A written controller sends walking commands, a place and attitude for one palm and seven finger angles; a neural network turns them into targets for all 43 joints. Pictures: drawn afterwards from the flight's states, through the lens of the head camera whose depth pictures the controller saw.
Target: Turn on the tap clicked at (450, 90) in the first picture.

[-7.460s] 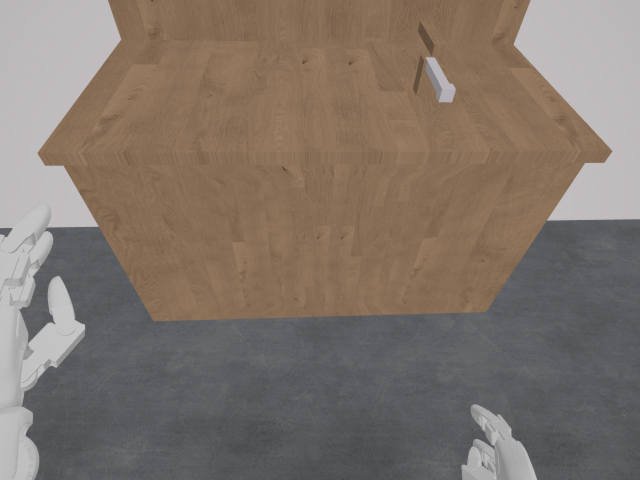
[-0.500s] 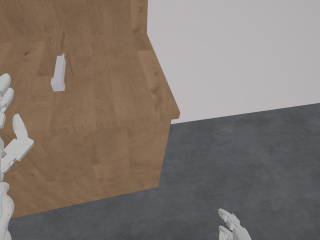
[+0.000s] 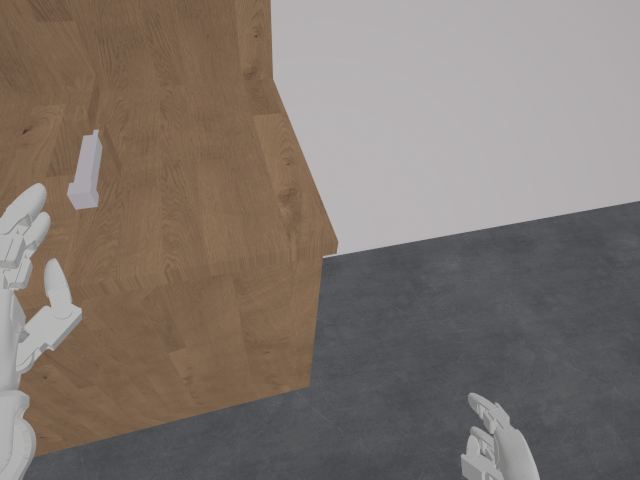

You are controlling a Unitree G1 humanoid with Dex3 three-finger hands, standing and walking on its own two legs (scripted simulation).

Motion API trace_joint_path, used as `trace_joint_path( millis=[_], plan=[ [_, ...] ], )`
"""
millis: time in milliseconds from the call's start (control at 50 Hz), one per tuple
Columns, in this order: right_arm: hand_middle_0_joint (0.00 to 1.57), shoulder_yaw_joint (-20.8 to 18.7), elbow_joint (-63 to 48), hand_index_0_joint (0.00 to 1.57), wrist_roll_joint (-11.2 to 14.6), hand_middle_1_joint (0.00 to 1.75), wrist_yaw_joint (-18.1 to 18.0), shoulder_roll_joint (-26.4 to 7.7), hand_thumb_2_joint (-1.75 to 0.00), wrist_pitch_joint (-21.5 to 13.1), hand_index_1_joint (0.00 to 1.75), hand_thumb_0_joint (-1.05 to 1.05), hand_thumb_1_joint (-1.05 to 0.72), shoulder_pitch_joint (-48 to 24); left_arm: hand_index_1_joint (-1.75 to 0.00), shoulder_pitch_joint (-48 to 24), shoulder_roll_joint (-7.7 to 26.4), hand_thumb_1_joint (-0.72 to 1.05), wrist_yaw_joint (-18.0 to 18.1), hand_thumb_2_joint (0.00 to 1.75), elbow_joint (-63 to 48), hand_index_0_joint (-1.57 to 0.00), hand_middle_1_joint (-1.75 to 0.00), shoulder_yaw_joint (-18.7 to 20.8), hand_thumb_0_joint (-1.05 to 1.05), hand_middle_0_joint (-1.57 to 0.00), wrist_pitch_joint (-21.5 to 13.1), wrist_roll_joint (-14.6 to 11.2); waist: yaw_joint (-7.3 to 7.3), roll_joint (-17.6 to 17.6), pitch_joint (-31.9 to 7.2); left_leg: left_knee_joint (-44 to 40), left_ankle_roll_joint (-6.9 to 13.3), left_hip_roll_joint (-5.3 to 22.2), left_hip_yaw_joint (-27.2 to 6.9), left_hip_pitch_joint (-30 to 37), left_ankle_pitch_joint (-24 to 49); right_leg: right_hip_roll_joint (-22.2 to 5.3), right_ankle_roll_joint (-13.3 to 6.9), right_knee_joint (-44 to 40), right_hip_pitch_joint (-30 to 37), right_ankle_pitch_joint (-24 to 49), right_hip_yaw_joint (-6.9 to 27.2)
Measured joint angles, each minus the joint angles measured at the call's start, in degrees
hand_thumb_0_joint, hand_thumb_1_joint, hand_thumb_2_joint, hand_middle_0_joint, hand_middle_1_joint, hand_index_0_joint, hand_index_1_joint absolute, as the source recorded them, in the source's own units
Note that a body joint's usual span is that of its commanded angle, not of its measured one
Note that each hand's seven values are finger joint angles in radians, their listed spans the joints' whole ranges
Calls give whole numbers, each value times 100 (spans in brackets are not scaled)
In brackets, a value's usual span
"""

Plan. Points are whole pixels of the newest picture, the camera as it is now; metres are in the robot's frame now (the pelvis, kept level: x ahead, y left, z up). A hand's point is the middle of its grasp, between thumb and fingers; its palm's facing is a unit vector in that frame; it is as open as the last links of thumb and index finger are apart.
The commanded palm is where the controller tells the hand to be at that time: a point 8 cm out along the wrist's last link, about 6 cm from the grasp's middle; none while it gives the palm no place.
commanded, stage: come to a stop and stand still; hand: left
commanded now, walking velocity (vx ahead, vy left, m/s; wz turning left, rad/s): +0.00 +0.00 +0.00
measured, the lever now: (83, 195) +0.43 +0.38 +0.09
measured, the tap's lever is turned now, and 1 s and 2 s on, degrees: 0 0 0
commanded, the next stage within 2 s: look again from close up in 0.26 s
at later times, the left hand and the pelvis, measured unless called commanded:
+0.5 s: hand (81, 323) +0.21 +0.25 +0.15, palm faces +0.41 -0.84 -0.35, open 7.4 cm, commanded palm +0.15 +0.27 +0.17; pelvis +0.00 -0.01 +0.00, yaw +0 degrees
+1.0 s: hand (69, 317) +0.22 +0.26 +0.15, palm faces +0.43 -0.83 -0.35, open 7.4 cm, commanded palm +0.16 +0.29 +0.17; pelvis +0.01 +0.00 -0.01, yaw +2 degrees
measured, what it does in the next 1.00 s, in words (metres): stands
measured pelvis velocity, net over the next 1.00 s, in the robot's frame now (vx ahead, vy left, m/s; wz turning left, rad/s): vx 0.01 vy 0.00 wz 0.03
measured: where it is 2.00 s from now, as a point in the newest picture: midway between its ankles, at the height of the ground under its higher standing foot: outside the picture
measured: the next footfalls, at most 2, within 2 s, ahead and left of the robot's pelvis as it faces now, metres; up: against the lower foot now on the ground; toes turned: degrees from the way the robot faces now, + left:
right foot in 1.60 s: +0.20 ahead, -0.04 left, +0.00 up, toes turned -5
left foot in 1.90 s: +0.17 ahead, +0.16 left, +0.00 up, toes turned +3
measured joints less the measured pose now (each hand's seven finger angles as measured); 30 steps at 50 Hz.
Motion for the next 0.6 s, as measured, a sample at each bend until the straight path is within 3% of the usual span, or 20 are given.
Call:
trace_joint_path(
  millis=[360, 600],
  plan=[
    [21, 37, 67, 20, 2, 30, -73, 47, -90, 135, 30, 1, -91, 150, -30, 93, -28, 89, 33, 90, 158, -21, -30, -95, 2, -21, 178, -19, -82, 122, -117, -277, -60, 50, -61, 57, 192, 62, -65, -375, 121, 216, -61],
    [21, 4, 57, 20, 20, 30, -99, 22, -90, 176, 30, 1, -91, 123, -30, 99, -55, 89, 47, 90, 161, -21, -30, -130, 2, -21, 239, -10, -35, 86, -104, -317, -28, 3, -75, 93, 221, 16, -32, -391, 155, 228, -71]
  ],
)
